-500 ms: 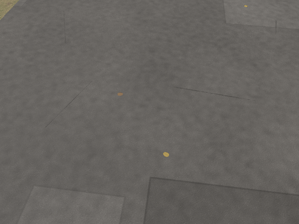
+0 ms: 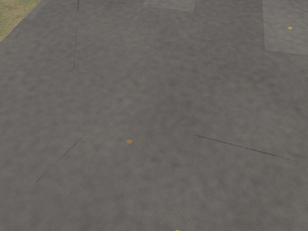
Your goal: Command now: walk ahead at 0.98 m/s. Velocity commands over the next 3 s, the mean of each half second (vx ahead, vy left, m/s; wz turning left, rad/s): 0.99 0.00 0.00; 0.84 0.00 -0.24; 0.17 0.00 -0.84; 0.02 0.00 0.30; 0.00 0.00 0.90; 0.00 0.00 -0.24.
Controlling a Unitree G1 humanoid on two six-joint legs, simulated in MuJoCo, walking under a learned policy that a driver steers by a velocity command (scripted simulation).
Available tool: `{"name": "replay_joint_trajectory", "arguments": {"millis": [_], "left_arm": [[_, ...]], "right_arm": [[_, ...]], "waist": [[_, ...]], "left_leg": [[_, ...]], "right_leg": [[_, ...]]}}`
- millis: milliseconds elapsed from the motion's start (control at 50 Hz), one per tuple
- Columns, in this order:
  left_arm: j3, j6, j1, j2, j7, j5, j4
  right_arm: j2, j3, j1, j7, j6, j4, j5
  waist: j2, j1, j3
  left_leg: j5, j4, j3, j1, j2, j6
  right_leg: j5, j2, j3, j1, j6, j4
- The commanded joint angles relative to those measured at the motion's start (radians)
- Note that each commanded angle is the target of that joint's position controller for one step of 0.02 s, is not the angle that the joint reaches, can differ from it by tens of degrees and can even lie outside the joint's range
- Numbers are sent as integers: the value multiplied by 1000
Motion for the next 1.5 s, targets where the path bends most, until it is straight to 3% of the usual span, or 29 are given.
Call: {"name": "replay_joint_trajectory", "arguments": {"millis": [20, 140, 200, 220, 240, 260, 320, 380, 460, 600, 660, 680, 700, 720, 740, 780, 820, 900, 920, 980, 1040, 1080, 1100, 1120, 1140, 1180, 1240, 1300, 1500], "left_arm": [[-4, -37, -50, 71, -2, -14, -82], [-9, -35, 56, 156, 28, -8, -46], [9, 7, 1, 222, 56, 30, -43], [10, 12, -48, 209, 55, 31, -59], [-18, 2, -18, 63, 35, 16, -100], [-20, -17, 68, 49, 19, -45, -122], [-17, -16, -183, 87, 20, -13, -174], [-33, 28, -189, 25, -14, 29, -198], [-43, 35, -441, 55, -30, 29, -295], [-54, 19, -587, 98, -26, 14, -358], [-5, 24, -194, 197, 12, 12, -246], [18, 30, -1, 244, 31, 23, -191], [41, 32, 65, 329, 43, 49, -176], [49, 34, 17, 322, 21, 45, -175], [43, 31, -99, 239, 7, 26, -181], [21, 18, -158, 134, -2, 16, -157], [0, 7, -158, 93, 11, 5, -128], [14, -10, -129, 172, 12, -19, -118], [10, -14, -203, 151, 20, -56, -167], [34, 12, -78, 225, 37, -57, -147], [33, 37, -72, 182, 56, -53, -150], [31, 49, -185, 162, 62, -47, -221], [2, 59, -144, 63, 62, -12, -264], [-8, 63, 128, 54, 56, -27, -257], [-4, 84, 195, 126, 46, -49, -251], [31, 127, -26, 202, 58, -47, -289], [45, 164, -108, 162, 75, -47, -345], [35, 152, -169, 111, 70, -42, -401], [67, 176, -250, 180, 16, -22, -438]], "right_arm": [[-3, 20, -125, 13, -5, -95, 5], [-61, 17, -225, 0, -12, -125, 20], [-155, -25, 161, -36, -8, -20, 21], [-201, -48, 345, -55, -4, 32, 5], [-281, -71, 421, -66, 0, 46, -22], [-265, -76, 379, -42, -1, 50, -18], [-82, -43, 197, -23, -25, 65, -3], [-48, -22, 225, -36, -49, 111, 20], [-69, -18, 304, -22, -70, 128, 41], [-186, -26, 395, -45, -73, 156, 40], [-243, -40, 340, -75, -30, 155, 2], [-225, -39, 305, -78, -23, 142, -4], [-73, -9, 359, -59, -31, 104, 11], [-60, -4, 476, -44, -50, 85, 74], [-125, -11, 325, -54, -53, 61, 55], [-105, -3, 170, -46, -56, 15, 21], [-58, 10, 179, -32, -29, -10, -14], [-54, 24, 25, -27, -12, -102, -9], [-79, 12, -76, -44, -44, -132, 58], [-79, 13, -187, -53, -68, -186, 44], [-146, -15, -165, -62, -54, -217, 47], [-187, -34, 80, -75, -51, -168, 14], [-230, -31, 207, -82, -39, -143, -12], [-188, -3, 182, -71, -29, -183, -49], [-201, -23, 101, -56, -14, -196, 7], [-98, -3, -50, -73, 16, -233, 32], [-130, -14, -125, -75, 22, -197, 6], [-169, -40, -106, -80, 15, -171, 10], [-212, -71, -79, -65, 59, -117, 71]], "waist": [[-54, -31, 178], [-95, -19, 100], [-170, -217, -125], [-152, -300, -200], [76, -237, -282], [233, -148, -379], [-84, -76, -16], [-26, 8, 65], [-33, -36, 165], [47, -54, 106], [114, 150, -131], [91, 234, -215], [-165, 157, -299], [-343, 62, -421], [-165, 52, -233], [12, 6, -42], [-13, -79, 41], [-39, -90, 91], [-21, -71, 71], [-76, -1, -2], [-146, -34, -29], [-143, -170, -177], [54, -166, -349], [267, -47, -543], [253, -24, -580], [22, -31, -292], [54, 21, -72], [81, 9, -115], [59, 7, -111]], "left_leg": [[181, -258, 61, 73, -9, -12], [182, -553, 173, 238, -173, 52], [-14, -590, 125, 601, -229, 98], [-109, -583, 53, 841, -148, 125], [-334, -558, -296, 1098, 118, 176], [-484, -771, -825, 1239, 257, 285], [-316, -899, -446, 794, 125, 185], [-257, -978, -276, 581, 39, 134], [107, -1052, -69, 521, -71, 93], [840, -1017, 20, 842, 6, 50], [1039, -503, 34, 883, 41, 35], [828, -199, 40, 720, 3, 37], [1, 205, 32, 407, -129, 33], [-402, 438, -106, 121, -247, 27], [-278, 410, -108, 21, -148, 46], [-180, 264, -82, 61, -74, 30], [-202, 161, -63, 156, -51, -23], [-133, -160, 29, 217, -99, -101], [-73, -291, -4, 237, -131, -111], [232, -609, 8, 419, -233, -113], [304, -693, -64, 536, -238, -89], [436, -714, -98, 815, -146, -49], [928, -555, -294, 1067, 127, 26], [1228, -507, -588, 1182, 394, 184], [830, -560, -684, 1146, 446, 280], [193, -724, -441, 812, 251, 196], [183, -833, -165, 434, 127, 143], [318, -849, -71, 483, 149, 174], [-82, -693, 102, 492, 159, 24]], "right_leg": [[262, -221, 155, -242, -57, -257], [1113, -273, 67, 154, -5, -166], [1319, -315, 59, 204, -2, 361], [1089, -279, 49, 27, -12, 652], [268, -142, 54, -322, -10, 1049], [-185, -23, 191, -620, -5, 1277], [21, -185, 197, -661, -28, 1113], [23, -244, 183, -606, 17, 996], [231, -251, 50, -683, 48, 737], [400, -114, -46, -461, -17, 266], [194, -46, -6, -81, -57, 257], [74, -128, 69, 144, -79, 285], [-136, -387, 407, 371, -115, 280], [-278, -526, 966, 521, -226, 38], [-271, -450, 841, 389, -198, -13], [-41, -356, 583, 89, -164, -42], [343, -298, 459, -114, -153, -56], [921, -197, 271, -251, -134, -48], [828, -171, 267, -275, -118, -22], [631, -134, 308, -280, -20, 28], [511, -117, 392, -238, 43, 189], [473, -45, 380, -296, 110, 523], [-210, 36, 288, -451, 143, 880], [-581, 46, 332, -534, 150, 1146], [-450, -54, 315, -613, 176, 1316], [-247, -153, 197, -691, 207, 1248], [-190, -197, 157, -552, 203, 1068], [-111, -221, 134, -535, 193, 876], [67, -131, 25, -188, 51, 269]]}}
Next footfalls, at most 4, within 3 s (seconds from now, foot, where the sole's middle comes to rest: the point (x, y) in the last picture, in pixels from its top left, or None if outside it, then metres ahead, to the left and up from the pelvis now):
0.22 left None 0.42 0.08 -0.78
0.68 right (183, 159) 0.88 -0.08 -0.78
1.10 left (162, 104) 1.27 0.03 -0.78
1.52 right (200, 127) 1.10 -0.19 -0.78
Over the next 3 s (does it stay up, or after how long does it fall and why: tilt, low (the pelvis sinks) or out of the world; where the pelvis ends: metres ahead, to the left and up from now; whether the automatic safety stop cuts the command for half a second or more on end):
stays up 1.17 -0.04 0.00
